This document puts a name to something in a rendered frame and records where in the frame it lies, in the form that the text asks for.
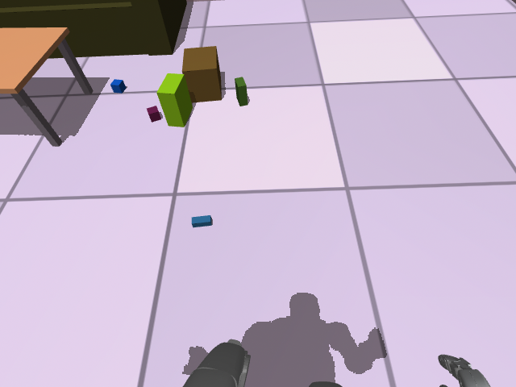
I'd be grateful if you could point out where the coffee table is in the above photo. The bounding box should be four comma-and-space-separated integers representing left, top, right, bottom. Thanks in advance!
0, 27, 93, 147

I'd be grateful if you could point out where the right robot hand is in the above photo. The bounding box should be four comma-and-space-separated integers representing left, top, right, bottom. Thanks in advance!
438, 355, 491, 387

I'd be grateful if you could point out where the sofa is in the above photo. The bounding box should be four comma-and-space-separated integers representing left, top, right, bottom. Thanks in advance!
0, 0, 187, 59

